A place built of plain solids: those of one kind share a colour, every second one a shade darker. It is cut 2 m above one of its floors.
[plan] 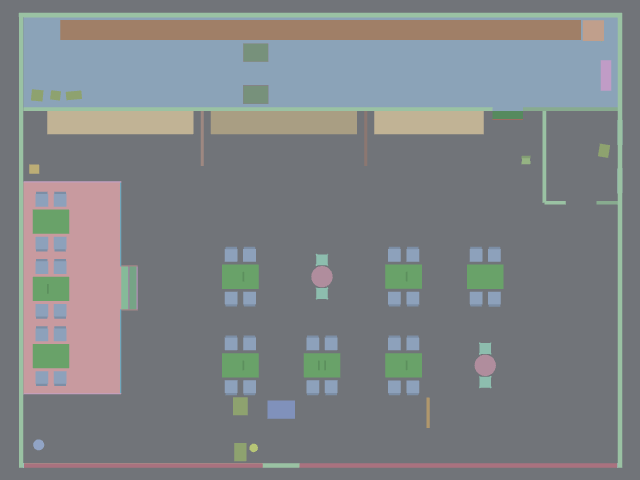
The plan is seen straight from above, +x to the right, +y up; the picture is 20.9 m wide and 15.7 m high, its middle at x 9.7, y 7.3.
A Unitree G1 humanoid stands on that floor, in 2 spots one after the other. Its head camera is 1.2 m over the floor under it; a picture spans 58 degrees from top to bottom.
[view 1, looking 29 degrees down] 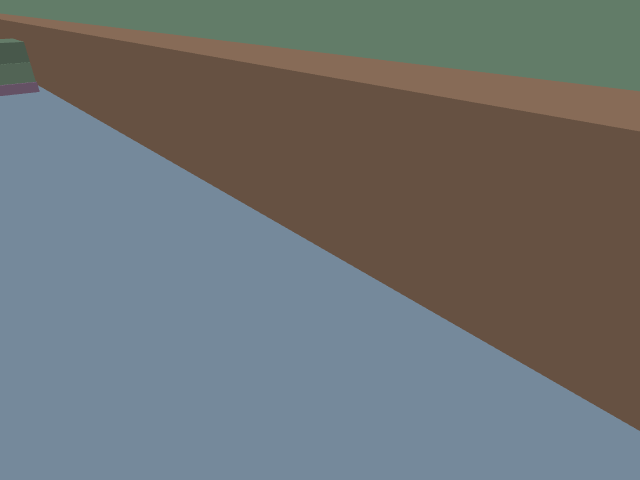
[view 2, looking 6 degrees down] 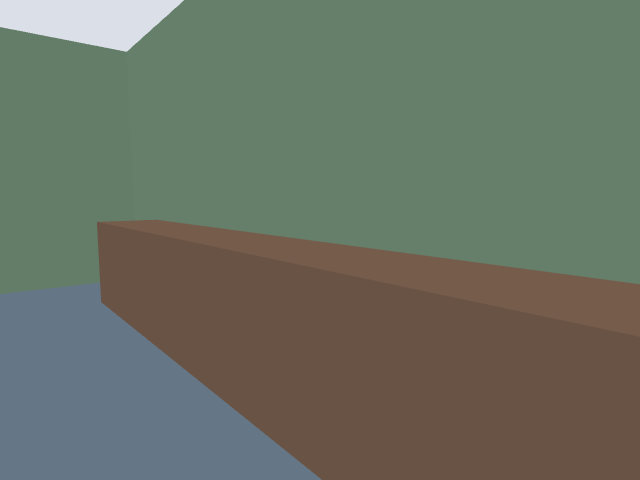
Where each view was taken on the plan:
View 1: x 15.84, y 12.48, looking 139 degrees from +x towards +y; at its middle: back_worktop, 2.38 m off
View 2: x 6.44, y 12.76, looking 141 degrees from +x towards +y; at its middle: wall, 2.91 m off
